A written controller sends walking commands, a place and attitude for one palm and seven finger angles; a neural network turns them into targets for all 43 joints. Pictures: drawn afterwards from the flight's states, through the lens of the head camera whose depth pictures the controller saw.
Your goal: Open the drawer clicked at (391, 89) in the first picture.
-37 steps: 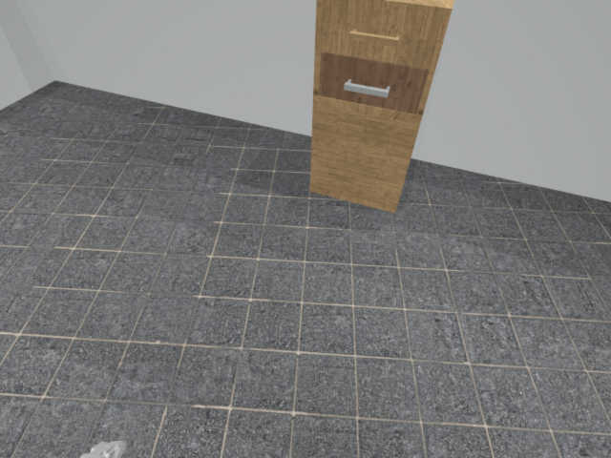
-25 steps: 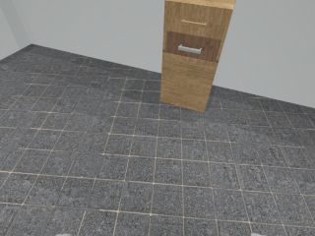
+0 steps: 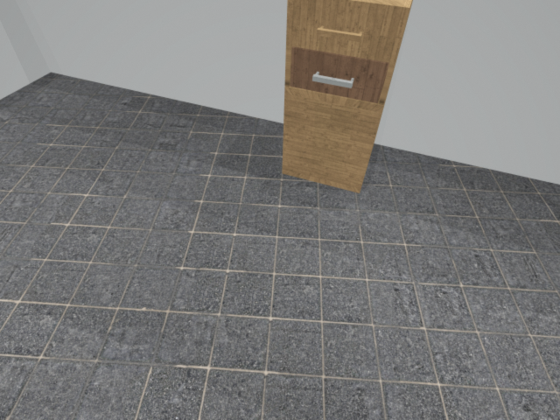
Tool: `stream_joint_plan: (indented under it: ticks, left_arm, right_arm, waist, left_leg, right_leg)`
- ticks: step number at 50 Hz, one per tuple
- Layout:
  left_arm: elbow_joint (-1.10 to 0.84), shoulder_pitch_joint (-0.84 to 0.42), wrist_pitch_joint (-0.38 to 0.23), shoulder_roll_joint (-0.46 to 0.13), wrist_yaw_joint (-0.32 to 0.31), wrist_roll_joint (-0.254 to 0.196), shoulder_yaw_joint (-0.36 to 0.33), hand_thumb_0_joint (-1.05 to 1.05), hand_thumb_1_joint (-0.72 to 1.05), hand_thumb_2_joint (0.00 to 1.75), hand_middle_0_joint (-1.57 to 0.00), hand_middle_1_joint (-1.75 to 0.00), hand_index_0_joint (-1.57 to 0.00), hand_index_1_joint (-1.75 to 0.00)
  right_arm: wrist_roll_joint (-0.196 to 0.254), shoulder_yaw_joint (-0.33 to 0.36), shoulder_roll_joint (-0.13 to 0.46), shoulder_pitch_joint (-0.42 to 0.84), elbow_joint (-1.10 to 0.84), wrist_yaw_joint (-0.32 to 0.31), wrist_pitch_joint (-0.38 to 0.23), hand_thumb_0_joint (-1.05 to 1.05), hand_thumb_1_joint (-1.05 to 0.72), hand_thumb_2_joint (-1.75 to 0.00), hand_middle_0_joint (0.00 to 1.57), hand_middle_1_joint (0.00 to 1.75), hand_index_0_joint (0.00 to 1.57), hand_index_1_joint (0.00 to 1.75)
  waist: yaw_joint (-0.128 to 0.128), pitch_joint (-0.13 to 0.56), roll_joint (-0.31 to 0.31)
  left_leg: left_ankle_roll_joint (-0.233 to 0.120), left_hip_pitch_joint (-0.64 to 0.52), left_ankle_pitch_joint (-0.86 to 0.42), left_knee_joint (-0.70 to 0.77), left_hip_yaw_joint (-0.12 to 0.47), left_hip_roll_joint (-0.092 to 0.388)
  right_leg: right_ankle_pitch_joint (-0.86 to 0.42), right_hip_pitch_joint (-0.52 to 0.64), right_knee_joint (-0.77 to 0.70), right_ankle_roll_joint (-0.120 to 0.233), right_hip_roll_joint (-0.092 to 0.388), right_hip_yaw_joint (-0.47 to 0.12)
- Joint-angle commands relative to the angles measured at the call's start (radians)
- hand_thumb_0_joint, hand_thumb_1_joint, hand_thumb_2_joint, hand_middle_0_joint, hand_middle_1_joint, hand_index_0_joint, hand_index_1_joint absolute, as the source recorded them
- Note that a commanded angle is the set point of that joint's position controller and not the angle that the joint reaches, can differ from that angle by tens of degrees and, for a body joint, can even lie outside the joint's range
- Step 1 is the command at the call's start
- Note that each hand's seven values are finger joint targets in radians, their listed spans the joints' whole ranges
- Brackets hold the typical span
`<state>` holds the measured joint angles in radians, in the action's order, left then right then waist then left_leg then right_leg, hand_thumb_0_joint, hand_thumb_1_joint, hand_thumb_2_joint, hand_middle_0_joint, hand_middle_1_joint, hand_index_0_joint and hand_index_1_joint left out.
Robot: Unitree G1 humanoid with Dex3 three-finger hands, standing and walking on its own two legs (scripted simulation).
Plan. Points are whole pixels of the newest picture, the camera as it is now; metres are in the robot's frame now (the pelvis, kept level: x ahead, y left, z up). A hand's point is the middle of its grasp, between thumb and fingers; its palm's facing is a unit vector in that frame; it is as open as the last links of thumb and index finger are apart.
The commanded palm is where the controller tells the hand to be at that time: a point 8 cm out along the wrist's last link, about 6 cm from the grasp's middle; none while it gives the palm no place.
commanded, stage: stand and wait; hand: left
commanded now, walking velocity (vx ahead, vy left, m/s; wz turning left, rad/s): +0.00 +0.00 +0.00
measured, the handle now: (333, 79) +1.38 -0.15 -0.17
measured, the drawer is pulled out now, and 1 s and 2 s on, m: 0.00 0.00 0.00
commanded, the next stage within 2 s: look at it before walking up in 0.08 s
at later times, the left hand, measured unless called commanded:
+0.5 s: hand out of the picture +0.09 +0.24 -0.16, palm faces -0.04 -0.95 -0.32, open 7.4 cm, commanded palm none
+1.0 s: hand out of the picture +0.07 +0.22 -0.17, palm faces -0.05 -0.96 -0.27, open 7.4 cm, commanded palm none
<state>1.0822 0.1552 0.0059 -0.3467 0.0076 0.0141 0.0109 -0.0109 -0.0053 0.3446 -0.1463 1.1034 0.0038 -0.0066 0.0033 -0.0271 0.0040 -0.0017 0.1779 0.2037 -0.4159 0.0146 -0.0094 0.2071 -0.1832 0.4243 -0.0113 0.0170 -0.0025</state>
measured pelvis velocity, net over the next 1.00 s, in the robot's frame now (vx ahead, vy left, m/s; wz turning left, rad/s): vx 0.04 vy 0.00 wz -0.04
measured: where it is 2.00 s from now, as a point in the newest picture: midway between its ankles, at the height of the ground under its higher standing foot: (305, 361)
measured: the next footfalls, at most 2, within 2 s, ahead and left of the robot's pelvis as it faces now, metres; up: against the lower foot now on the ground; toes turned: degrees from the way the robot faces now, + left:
left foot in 1.64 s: +0.47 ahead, +0.04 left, +0.00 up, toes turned +0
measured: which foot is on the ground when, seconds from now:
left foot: down 0.00-1.00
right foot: down 0.00-1.00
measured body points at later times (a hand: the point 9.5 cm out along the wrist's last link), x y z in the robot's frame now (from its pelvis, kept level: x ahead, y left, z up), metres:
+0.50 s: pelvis +0.01 +0.00 +0.00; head +0.01 +0.00 +0.45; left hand +0.09 +0.29 -0.13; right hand +0.09 -0.30 -0.13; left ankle +0.01 +0.12 -0.74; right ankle +0.02 -0.13 -0.74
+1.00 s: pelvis +0.04 +0.00 +0.00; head +0.02 +0.00 +0.45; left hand +0.08 +0.27 -0.15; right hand +0.08 -0.28 -0.15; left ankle +0.01 +0.12 -0.74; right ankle +0.02 -0.13 -0.74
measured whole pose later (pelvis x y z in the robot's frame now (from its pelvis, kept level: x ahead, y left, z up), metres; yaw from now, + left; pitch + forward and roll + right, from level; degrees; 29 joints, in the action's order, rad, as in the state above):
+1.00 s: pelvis +0.04 +0.00 +0.00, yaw -2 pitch -1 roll +0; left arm 1.09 0.24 0.02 -0.28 0.02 0.03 0.00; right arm -0.02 -0.01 0.28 -0.19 1.11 0.01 0.00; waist -0.01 0.03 0.01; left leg 0.00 0.16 0.33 -0.48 -0.02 0.01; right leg 0.30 -0.18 0.48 0.01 -0.01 -0.03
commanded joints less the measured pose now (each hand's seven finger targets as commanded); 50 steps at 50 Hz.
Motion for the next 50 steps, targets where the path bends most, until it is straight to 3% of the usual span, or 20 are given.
stream_joint_plan:
  ticks: [1, 40, 42, 45, 48, 50]
  left_arm:
    - [-0.067, -0.052, -0.027, -0.201, -0.017, -0.003, -0.043, 0.00, 0.90, 0.90, -0.20, -0.30, -0.20, -0.30]
    - [-0.056, -0.056, -0.034, -0.202, -0.020, -0.003, -0.043, 0.00, 0.90, 0.90, -0.20, -0.30, -0.20, -0.30]
    - [-0.023, 0.017, -0.012, -0.076, -0.023, -0.003, -0.018, 0.00, 0.90, 0.90, -0.20, -0.30, -0.20, -0.30]
    - [-0.027, 0.057, 0.004, -0.085, -0.008, 0.007, -0.029, 0.00, 0.90, 0.90, -0.20, -0.30, -0.20, -0.30]
    - [-0.039, 0.095, 0.002, -0.083, 0.003, 0.011, -0.041, 0.00, 0.90, 0.90, -0.20, -0.30, -0.20, -0.30]
    - [-0.048, 0.120, -0.005, -0.064, 0.005, 0.009, -0.047, 0.00, 0.90, 0.90, -0.20, -0.30, -0.20, -0.30]
  right_arm:
    - [0.001, 0.044, 0.207, 0.066, -0.064, -0.010, -0.026, 0.00, -0.90, -0.90, 0.20, 0.30, 0.20, 0.30]
    - [0.004, 0.041, 0.205, 0.090, -0.054, -0.015, -0.028, 0.00, -0.90, -0.90, 0.20, 0.30, 0.20, 0.30]
    - [-0.004, 0.011, 0.075, 0.022, -0.026, -0.010, -0.010, 0.00, -0.90, -0.90, 0.20, 0.30, 0.20, 0.30]
    - [-0.014, 0.020, 0.081, -0.011, -0.027, -0.003, 0.003, 0.00, -0.90, -0.90, 0.20, 0.30, 0.20, 0.30]
    - [-0.015, 0.032, 0.083, -0.035, -0.041, -0.001, 0.001, 0.00, -0.90, -0.90, 0.20, 0.30, 0.20, 0.30]
    - [-0.014, 0.035, 0.070, -0.063, -0.045, -0.004, -0.010, 0.00, -0.90, -0.90, 0.20, 0.30, 0.20, 0.30]
  waist:
    - [-0.005, 0.032, -0.004]
    - [-0.004, 0.072, 0.003]
    - [-0.005, 0.085, 0.007]
    - [-0.010, -0.033, 0.017]
    - [-0.014, -0.109, 0.024]
    - [-0.009, -0.130, 0.002]
  left_leg:
    - [-0.033, 0.019, -0.008, 0.099, 0.106, 0.117]
    - [-0.024, -0.070, -0.174, 0.096, 0.081, 0.131]
    - [-0.005, -0.066, -0.025, 0.077, 0.050, 0.123]
    - [-0.015, 0.042, 0.330, 0.091, 0.057, 0.107]
    - [-0.029, 0.100, 0.414, 0.057, 0.057, 0.110]
    - [-0.040, 0.093, 0.372, 0.029, 0.054, 0.118]
  right_leg:
    - [0.032, -0.001, -0.097, 0.039, 0.099, -0.104]
    - [-0.172, 0.048, -0.096, 0.039, 0.106, -0.097]
    - [0.003, 0.045, -0.092, 0.024, 0.094, -0.096]
    - [0.334, -0.052, -0.108, 0.043, 0.072, -0.134]
    - [0.407, -0.110, -0.091, 0.067, 0.057, -0.163]
    - [0.360, -0.134, -0.054, 0.083, 0.052, -0.172]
